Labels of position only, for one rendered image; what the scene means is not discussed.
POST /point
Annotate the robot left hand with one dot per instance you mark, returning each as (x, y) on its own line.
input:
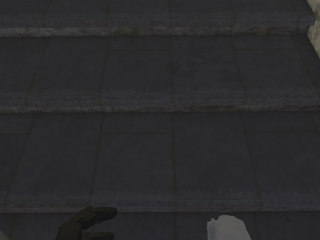
(84, 219)

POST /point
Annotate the robot right thigh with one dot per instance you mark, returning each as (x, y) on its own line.
(227, 228)

